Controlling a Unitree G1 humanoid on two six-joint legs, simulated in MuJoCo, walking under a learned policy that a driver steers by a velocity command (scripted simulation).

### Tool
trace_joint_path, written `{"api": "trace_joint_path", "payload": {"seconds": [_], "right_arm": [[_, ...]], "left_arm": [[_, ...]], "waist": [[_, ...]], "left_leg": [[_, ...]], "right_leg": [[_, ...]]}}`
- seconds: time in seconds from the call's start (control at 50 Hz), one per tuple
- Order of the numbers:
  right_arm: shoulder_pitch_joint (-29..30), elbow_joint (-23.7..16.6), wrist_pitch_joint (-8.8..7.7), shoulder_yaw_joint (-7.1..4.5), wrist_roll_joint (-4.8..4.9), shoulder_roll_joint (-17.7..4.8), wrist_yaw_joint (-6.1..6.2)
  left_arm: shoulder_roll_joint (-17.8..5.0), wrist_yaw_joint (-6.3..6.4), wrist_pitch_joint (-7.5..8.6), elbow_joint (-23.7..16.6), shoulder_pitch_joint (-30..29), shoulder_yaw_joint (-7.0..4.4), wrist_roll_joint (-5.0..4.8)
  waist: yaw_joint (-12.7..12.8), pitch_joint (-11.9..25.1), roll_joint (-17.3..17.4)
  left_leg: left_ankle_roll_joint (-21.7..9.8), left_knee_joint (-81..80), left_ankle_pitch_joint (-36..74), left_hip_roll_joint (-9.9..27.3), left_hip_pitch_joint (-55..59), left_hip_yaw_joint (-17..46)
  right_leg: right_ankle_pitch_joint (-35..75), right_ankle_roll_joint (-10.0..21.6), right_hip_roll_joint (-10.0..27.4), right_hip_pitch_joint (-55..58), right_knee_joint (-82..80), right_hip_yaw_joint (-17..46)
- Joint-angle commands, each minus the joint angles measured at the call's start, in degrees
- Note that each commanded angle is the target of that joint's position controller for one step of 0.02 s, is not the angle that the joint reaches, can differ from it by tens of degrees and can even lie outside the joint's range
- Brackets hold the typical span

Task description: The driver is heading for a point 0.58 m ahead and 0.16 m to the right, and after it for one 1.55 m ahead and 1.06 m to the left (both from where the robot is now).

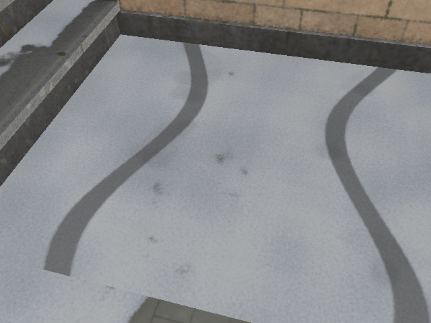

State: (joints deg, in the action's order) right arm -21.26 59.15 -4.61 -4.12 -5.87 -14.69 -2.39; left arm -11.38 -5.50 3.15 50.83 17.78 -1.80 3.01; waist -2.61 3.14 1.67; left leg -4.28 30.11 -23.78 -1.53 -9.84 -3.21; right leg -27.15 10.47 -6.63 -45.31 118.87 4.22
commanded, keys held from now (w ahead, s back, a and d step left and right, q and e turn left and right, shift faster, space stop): w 0.56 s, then w+e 0.08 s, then w+q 0.36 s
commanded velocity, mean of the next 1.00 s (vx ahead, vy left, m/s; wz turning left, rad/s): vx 0.47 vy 0.00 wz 0.07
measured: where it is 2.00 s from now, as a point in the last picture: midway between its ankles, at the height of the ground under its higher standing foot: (177, 144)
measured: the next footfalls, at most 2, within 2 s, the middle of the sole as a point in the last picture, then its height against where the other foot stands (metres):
right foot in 0.24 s outside the picture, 0.17 m higher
left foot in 0.74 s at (193, 274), level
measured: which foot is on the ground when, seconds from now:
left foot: down 0.00-0.26, up 0.28-0.72, down 0.74-1.00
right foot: up 0.00-0.22, down 0.24-0.78, up 0.80-1.00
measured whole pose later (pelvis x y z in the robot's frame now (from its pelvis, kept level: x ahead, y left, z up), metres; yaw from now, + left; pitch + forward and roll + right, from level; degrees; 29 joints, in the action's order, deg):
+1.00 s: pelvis +0.59 +0.00 +0.19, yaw +5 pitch +3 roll +1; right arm -22.2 55.2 -4.4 -3.8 0.9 -11.3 0.0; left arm -13.2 -0.2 7.1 47.7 7.3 -2.2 0.6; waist -2.1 1.5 -1.3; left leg -4.6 16.5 -9.9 -5.2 -9.8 0.5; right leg -12.6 -0.1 5.0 -38.7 59.3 3.4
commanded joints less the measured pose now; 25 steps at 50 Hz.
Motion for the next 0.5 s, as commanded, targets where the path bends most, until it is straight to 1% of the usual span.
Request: {"api": "trace_joint_path", "payload": {"seconds": [0.02,0.04,0.06,0.08,0.1,0.12,0.14,0.16,0.18,0.2,0.22,0.24,0.26,0.28,0.3,0.32,0.34,0.36,0.38,0.4,0.42,0.44,0.46,0.48,0.5], "right_arm": [[-12.5,6.7,1.8,3.77,-1.46,4.8,-0.23],[-10.4,6.9,1.8,4.19,-2.89,4.6,0.2],[-4.9,5.4,1.04,4.48,-4.93,4.6,-0.1],[0.0,3.8,-0.44,4.64,-6.1,3.5,-0.42],[1.3,1.8,-1.82,4.54,-5.74,1.0,-0.43],[3.7,-0.5,-1.7,4.82,-4.18,-1.3,-1.38],[-1.3,0.3,-1.48,4.46,-0.74,-3.7,-2.06],[-4.4,-0.3,-1.93,3.88,2.02,-7.3,-2.1],[-9.8,1.3,-2.41,2.4,2.65,-12.6,-2.29],[-11.4,1.8,-2.79,1.42,2.73,-15.7,-2.37],[-10.2,1.3,-2.7,0.52,2.75,-16.3,-2.96],[-10.0,0.4,-2.23,-0.07,2.13,-14.4,-3.78],[-16.7,-1.5,-2.31,2.12,-0.77,-5.0,-4.96],[-12.3,-2.8,-1.07,2.89,-0.64,-0.8,-5.84],[-2.8,-4.8,-0.26,1.16,3.11,-2.1,-5.59],[3.6,-6.5,-1.07,1.35,4.09,-0.2,-3.82],[4.1,-8.1,-1.57,2.32,2.49,1.4,-2.02],[7.2,-10.9,-1.39,2.89,1.49,2.3,-0.57],[8.2,-11.8,-0.76,3.56,1.18,3.4,0.1],[9.5,-13.2,0.24,3.94,1.01,3.7,0.29],[9.1,-13.2,0.95,3.81,1.34,2.6,0.11],[9.6,-13.7,0.89,3.95,2.29,2.6,-0.17],[12.2,-14.8,0.46,3.16,3.47,0.1,-0.54],[14.8,-15.6,-0.1,2.67,3.03,-0.9,-1.17],[17.6,-16.8,-0.68,2.52,1.71,-2.0,-1.34]], "left_arm": [[5.0,-1.04,-1.08,-13.1,-14.4,3.46,1.02],[6.3,-1.13,-1.57,-15.1,-15.5,4.76,0.34],[6.7,-0.86,-1.84,-16.5,-16.9,5.54,-0.25],[4.9,-0.42,-2.11,-18.6,-18.2,5.82,-1.18],[1.9,-0.48,-2.85,-20.5,-21.4,5.16,-2.16],[1.3,-0.66,-3.83,-22.7,-26.8,5.99,-2.58],[1.1,-1.05,-3.99,-24.3,-31.5,6.54,-2.27],[0.6,-1.58,-4.07,-22.2,-27.1,6.28,-1.57],[-1.2,-1.53,-4.23,-21.9,-25.5,6.09,-2.29],[-2.2,-1.69,-4.55,-20.9,-25.1,5.74,-2.12],[-3.3,-1.48,-4.16,-18.9,-20.0,4.88,-2.58],[-6.2,-1.05,-3.09,-16.1,-9.6,3.32,-1.7],[-9.2,-0.77,-1.34,-9.9,2.8,2.87,-1.99],[-12.2,0.86,-1.21,-4.2,23.2,1.68,0.96],[-13.9,1.57,0.94,-1.3,28.8,0.2,1.68],[-13.5,2.22,2.33,0.2,21.7,0.3,-0.68],[-8.7,2.24,2.86,0.9,12.6,1.21,-1.88],[-2.3,1.53,3.18,2.2,6.0,2.73,-1.66],[2.7,1.41,3.35,3.0,0.3,4.03,-1.39],[4.2,1.68,3.13,4.3,-2.1,4.54,-0.96],[4.2,1.7,3.89,5.4,-2.2,4.55,-0.61],[3.5,1.93,4.68,5.4,-4.4,4.26,-0.3],[0.8,1.61,5.15,3.4,-8.0,3.17,0.25],[-0.5,2.04,5.85,2.7,-8.3,3.03,0.75],[-0.8,2.68,6.68,2.2,-8.9,3.22,0.93]], "waist": [[0.2,-6.8,1.7],[2.8,-8.0,0.6],[5.3,-9.5,-2.6],[7.4,-8.7,-4.0],[7.5,-7.7,-3.4],[7.2,-5.6,-3.1],[5.7,-6.6,0.7],[6.7,-4.6,4.2],[6.7,-2.1,7.4],[6.1,-1.3,10.0],[7.3,2.1,11.1],[9.7,8.9,9.9],[8.4,23.5,-4.9],[14.4,28.5,-16.2],[17.2,15.1,-12.4],[14.5,2.4,-11.8],[9.9,3.1,-7.6],[5.1,3.0,-1.7],[1.4,3.2,0.7],[-0.5,3.1,-0.9],[-1.9,2.2,0.0],[-2.3,0.9,-1.5],[-2.0,0.3,-1.2],[-1.3,0.6,-3.6],[-1.2,-0.3,-5.2]], "left_leg": [[-12.3,-11.7,10.7,21.0,15.5,19.1],[-11.1,-14.6,6.6,20.5,9.6,17.4],[-9.7,-20.0,1.8,18.5,1.1,12.5],[-8.2,-23.7,-0.5,14.7,-10.7,7.5],[-7.8,-28.7,-3.4,11.3,-20.7,4.1],[-8.9,-38.4,-1.9,12.3,-36.4,3.7],[-10.6,-39.7,10.9,13.0,-37.8,5.1],[-12.2,-34.0,41.0,14.3,-28.0,3.7],[-12.3,-26.4,75.4,15.5,-13.2,3.3],[-11.7,-21.5,92.1,18.4,0.6,4.5],[-10.6,-14.3,103.5,19.3,10.1,3.1],[-8.2,-1.0,107.9,17.7,8.5,2.4],[-5.0,16.3,83.2,11.1,-17.0,6.9],[-1.6,38.0,16.2,-1.9,-32.1,12.2],[-2.6,60.8,18.3,-3.6,-43.4,20.4],[-2.5,72.0,19.3,-2.1,-48.8,17.4],[-4.1,75.8,21.0,-0.4,-47.1,17.0],[-5.5,76.6,21.5,0.3,-46.7,16.8],[-6.7,74.9,20.3,1.5,-46.0,16.1],[-7.6,76.9,16.5,2.4,-47.2,14.9],[-7.3,72.7,17.5,3.1,-49.3,13.9],[-7.6,69.1,16.5,4.0,-49.3,12.0],[-6.1,58.4,14.9,5.5,-42.8,8.2],[-5.2,54.6,16.0,6.3,-38.3,5.1],[-3.3,50.0,20.0,8.7,-38.0,5.8]], "right_leg": [[-6.9,7.0,4.8,-49.5,28.8,4.3],[-8.6,7.2,5.9,-51.1,28.9,3.6],[-4.7,7.6,8.2,-46.1,17.0,1.2],[3.7,7.7,10.7,-35.1,4.3,-1.3],[13.2,6.3,12.8,-24.0,-8.3,-5.9],[17.9,4.1,13.4,-2.2,-17.5,-7.8],[13.1,1.1,10.5,3.8,-20.2,-10.2],[8.4,-2.4,6.5,4.4,-24.1,-16.0],[0.1,-4.1,3.8,1.1,-33.5,-16.6],[-4.2,-4.7,2.6,-1.5,-44.2,-17.1],[-0.2,-3.8,1.1,1.7,-52.4,-16.9],[4.7,-1.2,-0.3,16.4,-57.3,-12.5],[21.1,9.9,8.7,47.7,-60.5,12.3],[15.4,18.1,19.9,57.7,-83.5,43.6],[-5.8,11.9,21.5,45.3,-89.3,48.1],[-15.8,9.0,20.0,31.3,-89.7,41.4],[-11.0,9.2,19.5,25.6,-88.2,35.0],[-5.9,8.1,19.1,21.4,-88.4,28.8],[-0.9,6.3,18.9,18.0,-89.3,25.3],[3.6,5.5,18.9,15.9,-91.5,23.4],[7.6,4.1,17.9,16.0,-92.7,18.5],[10.1,2.2,16.1,15.4,-95.7,12.5],[10.7,1.9,14.4,12.6,-100.1,6.3],[15.7,1.3,12.7,11.6,-102.2,1.6],[21.1,1.6,13.4,12.1,-103.8,2.9]]}}
Velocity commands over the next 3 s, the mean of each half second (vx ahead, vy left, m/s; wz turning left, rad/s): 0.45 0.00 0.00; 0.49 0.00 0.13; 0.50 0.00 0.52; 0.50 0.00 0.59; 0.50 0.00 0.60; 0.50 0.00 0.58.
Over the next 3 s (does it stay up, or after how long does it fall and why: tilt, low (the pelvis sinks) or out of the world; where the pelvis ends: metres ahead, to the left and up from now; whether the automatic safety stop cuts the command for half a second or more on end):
stays up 1.29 0.63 0.24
